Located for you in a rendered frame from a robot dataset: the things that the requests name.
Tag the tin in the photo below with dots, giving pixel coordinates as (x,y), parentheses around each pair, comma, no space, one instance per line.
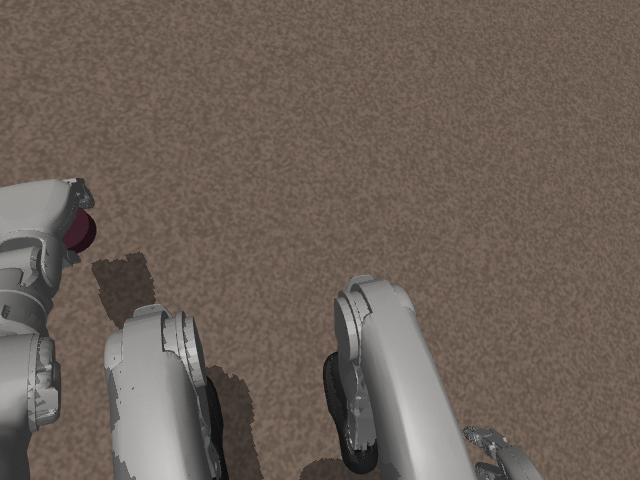
(81,233)

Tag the right robot foot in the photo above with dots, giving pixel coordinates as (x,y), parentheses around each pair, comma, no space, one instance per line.
(359,462)

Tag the left robot hand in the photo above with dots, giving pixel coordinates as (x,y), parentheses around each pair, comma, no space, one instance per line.
(48,206)

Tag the left robot arm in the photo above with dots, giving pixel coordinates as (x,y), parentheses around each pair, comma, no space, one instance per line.
(30,376)

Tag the left robot foot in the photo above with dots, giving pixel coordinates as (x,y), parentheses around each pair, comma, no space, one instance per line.
(216,430)

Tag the right robot hand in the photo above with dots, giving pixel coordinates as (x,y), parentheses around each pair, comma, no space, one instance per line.
(513,463)

